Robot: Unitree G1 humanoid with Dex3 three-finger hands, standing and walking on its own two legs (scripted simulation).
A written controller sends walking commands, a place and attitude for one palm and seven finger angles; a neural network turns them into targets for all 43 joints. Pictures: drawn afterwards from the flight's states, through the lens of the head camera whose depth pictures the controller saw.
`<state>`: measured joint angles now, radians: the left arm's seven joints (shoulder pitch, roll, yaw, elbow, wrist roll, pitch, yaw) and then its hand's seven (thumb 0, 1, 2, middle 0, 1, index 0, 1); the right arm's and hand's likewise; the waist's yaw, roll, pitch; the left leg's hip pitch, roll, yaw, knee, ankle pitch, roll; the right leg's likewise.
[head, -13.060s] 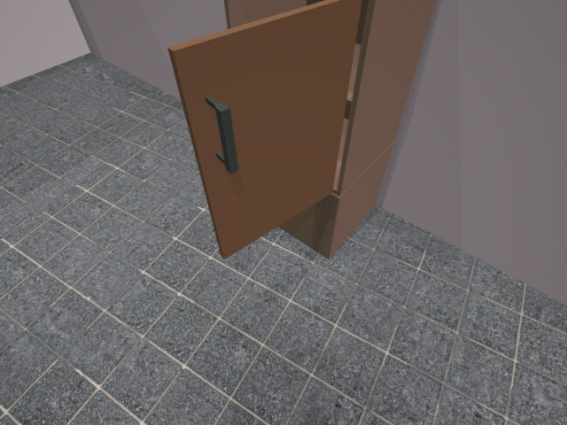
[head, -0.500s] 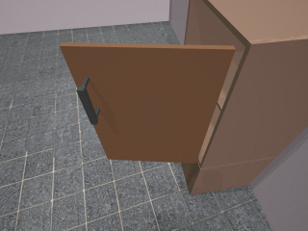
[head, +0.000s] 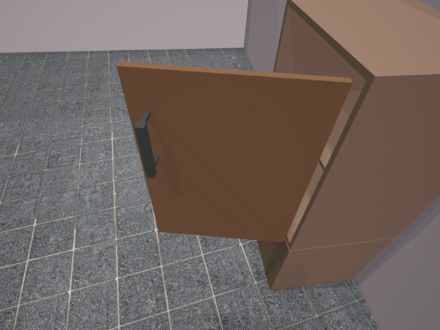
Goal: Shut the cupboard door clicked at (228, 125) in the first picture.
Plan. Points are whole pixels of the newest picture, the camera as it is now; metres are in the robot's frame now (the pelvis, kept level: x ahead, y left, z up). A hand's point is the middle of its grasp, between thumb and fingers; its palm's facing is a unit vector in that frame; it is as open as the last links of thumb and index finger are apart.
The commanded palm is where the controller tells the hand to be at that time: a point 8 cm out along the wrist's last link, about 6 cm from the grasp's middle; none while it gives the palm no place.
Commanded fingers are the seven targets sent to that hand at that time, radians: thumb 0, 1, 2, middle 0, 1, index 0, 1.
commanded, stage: come to a stop and stand still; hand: left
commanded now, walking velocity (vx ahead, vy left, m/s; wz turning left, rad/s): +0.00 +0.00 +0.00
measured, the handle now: (149, 145) +0.46 +0.19 +0.08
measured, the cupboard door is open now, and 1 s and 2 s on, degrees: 78 78 78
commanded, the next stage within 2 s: look again from close up in 0.94 s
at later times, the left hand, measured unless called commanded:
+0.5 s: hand out of the picture -0.01 +0.21 -0.18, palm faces +0.01 -0.99 -0.16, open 7.4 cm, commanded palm none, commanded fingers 0.00 0.90 0.90 -0.20 -0.30 -0.20 -0.30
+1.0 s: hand out of the picture -0.03 +0.24 -0.18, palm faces -0.01 -0.99 -0.15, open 7.4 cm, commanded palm none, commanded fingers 0.00 0.90 0.90 -0.20 -0.30 -0.20 -0.30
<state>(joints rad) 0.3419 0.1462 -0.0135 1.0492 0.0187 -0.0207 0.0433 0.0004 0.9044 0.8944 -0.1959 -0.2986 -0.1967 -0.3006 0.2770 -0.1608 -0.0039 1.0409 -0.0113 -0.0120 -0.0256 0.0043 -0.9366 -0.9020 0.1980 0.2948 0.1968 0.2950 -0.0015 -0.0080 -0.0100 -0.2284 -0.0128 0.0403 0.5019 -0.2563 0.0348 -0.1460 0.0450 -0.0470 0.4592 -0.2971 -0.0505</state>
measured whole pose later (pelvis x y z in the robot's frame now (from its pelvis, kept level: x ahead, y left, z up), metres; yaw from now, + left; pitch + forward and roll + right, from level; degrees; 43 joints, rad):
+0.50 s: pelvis +0.00 +0.05 +0.00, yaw +0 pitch -1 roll -1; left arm 0.33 0.16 -0.02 1.08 0.02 0.00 0.04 0.00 0.91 0.89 -0.19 -0.30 -0.20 -0.30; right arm 0.29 -0.15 0.02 1.10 0.00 -0.03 -0.02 0.00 -0.91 -0.90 0.20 0.30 0.20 0.30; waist 0.00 -0.03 0.02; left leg -0.19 -0.08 0.07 0.42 -0.22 0.11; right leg -0.13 -0.03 -0.02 0.42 -0.27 0.02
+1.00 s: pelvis +0.00 +0.07 +0.00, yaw -1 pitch -1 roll -1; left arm 0.34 0.16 -0.02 1.11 0.02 0.00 0.04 0.00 0.91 0.89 -0.19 -0.30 -0.19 -0.30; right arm 0.28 -0.14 0.01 1.13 0.00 -0.03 -0.03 0.00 -0.91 -0.90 0.20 0.30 0.20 0.30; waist 0.00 -0.04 0.03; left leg -0.16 -0.12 0.09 0.35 -0.18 0.14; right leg -0.13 -0.06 0.00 0.41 -0.26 0.04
